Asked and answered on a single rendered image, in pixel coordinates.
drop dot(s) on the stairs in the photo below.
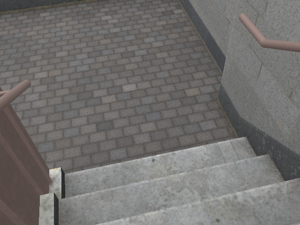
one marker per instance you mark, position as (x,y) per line
(220,183)

